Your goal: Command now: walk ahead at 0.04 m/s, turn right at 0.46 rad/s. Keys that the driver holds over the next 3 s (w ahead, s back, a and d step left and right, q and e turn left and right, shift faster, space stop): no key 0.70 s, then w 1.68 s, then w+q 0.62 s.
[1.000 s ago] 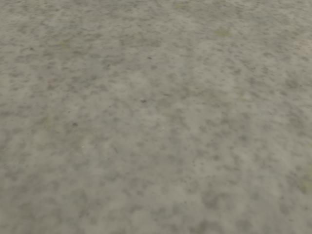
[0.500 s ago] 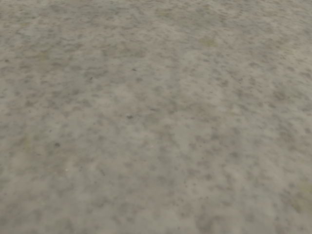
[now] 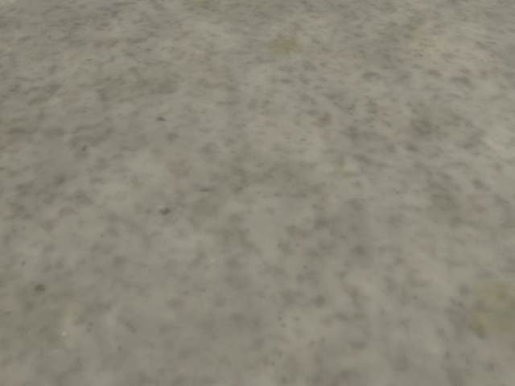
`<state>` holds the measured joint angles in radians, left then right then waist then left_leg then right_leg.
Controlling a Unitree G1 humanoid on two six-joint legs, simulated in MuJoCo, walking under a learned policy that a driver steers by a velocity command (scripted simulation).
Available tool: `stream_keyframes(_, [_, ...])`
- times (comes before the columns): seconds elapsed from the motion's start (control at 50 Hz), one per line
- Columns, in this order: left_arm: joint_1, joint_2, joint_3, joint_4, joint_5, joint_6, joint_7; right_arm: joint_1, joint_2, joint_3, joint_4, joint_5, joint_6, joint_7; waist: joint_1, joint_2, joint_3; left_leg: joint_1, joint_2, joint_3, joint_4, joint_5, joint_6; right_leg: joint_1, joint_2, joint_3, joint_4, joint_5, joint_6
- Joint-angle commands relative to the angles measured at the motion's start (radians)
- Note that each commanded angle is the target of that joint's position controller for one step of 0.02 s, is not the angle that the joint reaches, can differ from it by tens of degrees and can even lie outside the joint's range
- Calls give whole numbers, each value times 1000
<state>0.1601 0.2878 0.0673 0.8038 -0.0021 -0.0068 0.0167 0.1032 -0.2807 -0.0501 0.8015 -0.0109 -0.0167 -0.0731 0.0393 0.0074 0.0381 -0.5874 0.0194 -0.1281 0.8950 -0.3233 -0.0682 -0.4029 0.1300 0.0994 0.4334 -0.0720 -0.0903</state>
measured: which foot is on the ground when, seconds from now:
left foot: up 0.00-0.14, down 0.16-1.00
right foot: down 0.00-0.16, up 0.18-0.46, down 0.48-0.98, up 1.00-1.00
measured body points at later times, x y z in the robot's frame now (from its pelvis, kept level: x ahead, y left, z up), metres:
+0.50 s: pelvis +0.04 +0.04 +0.00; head +0.06 +0.04 +0.45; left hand +0.19 +0.29 -0.12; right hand +0.12 -0.23 -0.12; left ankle +0.06 +0.16 -0.73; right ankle +0.01 -0.10 -0.74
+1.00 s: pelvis +0.09 +0.05 +0.00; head +0.10 +0.07 +0.45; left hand +0.15 +0.32 -0.15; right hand +0.14 -0.24 -0.12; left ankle +0.10 +0.15 -0.74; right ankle +0.01 -0.09 -0.73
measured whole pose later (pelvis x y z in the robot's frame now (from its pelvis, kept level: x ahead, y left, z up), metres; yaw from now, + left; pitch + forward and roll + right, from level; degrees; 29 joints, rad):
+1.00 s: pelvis +0.09 +0.05 +0.00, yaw -6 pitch +0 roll +0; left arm 0.32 0.27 0.06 0.95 -0.02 -0.03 0.02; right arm 0.26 -0.27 -0.07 0.91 0.02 -0.10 0.01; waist 0.01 -0.04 0.01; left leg -0.26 -0.01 0.04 0.56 -0.30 0.05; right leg -0.17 -0.02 0.07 0.61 -0.41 -0.02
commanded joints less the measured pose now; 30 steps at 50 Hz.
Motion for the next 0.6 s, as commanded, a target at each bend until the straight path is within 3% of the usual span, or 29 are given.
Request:
stream_keyframes(0.02, [-43,154,38,-85,-5,4,21,79,-78,-21,-36,4,3,1,-31,-129,-146,102,-20,29,-78,53,-14,62,-247,302,-166,-229,-135])
stream_keyframes(0.1, [-4,132,27,-83,6,20,25,74,-80,-19,-47,16,-19,19,-14,-144,-154,198,-25,56,-220,14,1,109,-260,330,-118,-141,-127])
stream_keyframes(0.14, [-6,116,15,-88,-2,29,26,124,-75,-20,-35,18,-31,33,-53,-142,-148,321,-31,84,-434,108,39,109,-233,322,-62,-93,-91])
stream_keyframes(0.16, [36,96,7,-81,-4,30,28,136,-107,-27,-37,7,-35,36,-52,-108,-144,410,31,42,-521,171,69,69,-194,293,-14,-133,-46])
stream_keyframes(0.18, [83,46,-7,-82,7,27,25,138,-174,-36,-52,-18,-33,35,-16,95,-166,501,238,-158,-572,304,147,-24,-92,165,195,-329,16])
stream_keyframes(0.2, [33,86,12,-121,-3,12,22,111,-192,-42,-49,-51,-28,42,-6,301,-91,412,351,-336,-607,441,300,-146,8,38,310,-516,56])
stream_keyframes(0.22, [22,159,31,-107,9,2,22,91,-144,-34,-71,-44,-35,42,-31,212,-106,401,352,-329,-602,467,344,-132,-28,78,485,-524,88])
stream_keyframes(0.24, [40,170,43,-88,-2,4,20,72,-137,-34,-76,-24,-38,40,-22,156,-109,421,310,-257,-579,495,318,-151,-20,75,577,-483,104])
stream_keyframes(0.26, [69,140,41,-58,-3,17,25,52,-132,-33,-81,-7,-39,40,-9,109,-113,434,262,-192,-560,492,283,-149,-32,72,626,-446,127])
stream_keyframes(0.28, [78,117,36,-50,2,28,28,41,-114,-26,-79,7,-38,39,-8,104,-101,436,250,-165,-550,520,274,-155,-44,73,657,-408,145])
stream_keyframes(0.32, [73,58,18,-47,-3,37,25,43,-81,-14,-64,6,-29,40,-4,120,-94,419,191,-79,-547,543,260,-97,-68,19,571,-365,172])
stream_keyframes(0.38, [-4,8,-7,-62,-6,30,19,86,-91,-16,-39,2,-12,37,-57,175,-107,442,159,-42,-527,535,253,27,-110,-63,308,-354,185])
stream_keyframes(0.42, [-3,33,-1,-55,-15,27,16,113,-117,-22,-25,7,-3,37,-66,186,-105,459,173,-72,-511,528,263,90,-105,-85,162,-301,176])
stream_keyframes(0.44, [25,38,1,-40,-15,25,15,104,-118,-21,-22,17,-1,38,-45,176,-96,447,165,-69,-498,513,252,145,-103,-97,28,-193,159])
stream_keyframes(0.46, [36,51,4,-29,-9,24,14,126,-114,-19,-11,25,-3,40,-39,157,-81,422,152,-67,-495,487,226,208,-107,-87,-87,-73,136])
stream_keyframes(0.48, [44,87,10,-29,1,26,18,152,-107,-15,-3,21,-13,44,-44,123,-96,373,143,-67,-494,423,183,299,-149,-33,-98,16,109])
stream_keyframes(0.5, [68,151,23,-27,9,30,25,166,-87,-8,-10,-3,-30,56,-67,14,-135,311,93,-10,-448,335,136,391,-235,37,-16,239,71])
stream_keyframes(0.52, [56,144,24,-6,3,34,19,185,-53,-3,-4,-8,-42,63,-93,-102,-146,326,20,71,-464,194,87,340,-241,33,21,166,18])
stream_keyframes(0.54, [36,81,12,-11,1,30,9,125,-67,-3,0,-11,-43,61,-54,-80,-114,364,6,93,-444,159,52,265,-224,41,-7,34,8])
stream_keyframes(0.56, [29,56,3,-2,11,25,6,91,-68,-7,0,-5,-38,58,-48,-71,-85,367,6,96,-437,165,43,228,-214,40,-24,-30,20])
stream_keyframes(0.6, [18,61,1,8,13,8,3,94,-68,-10,9,0,-20,46,-50,-84,-38,374,8,92,-429,205,46,180,-198,30,-32,-43,40])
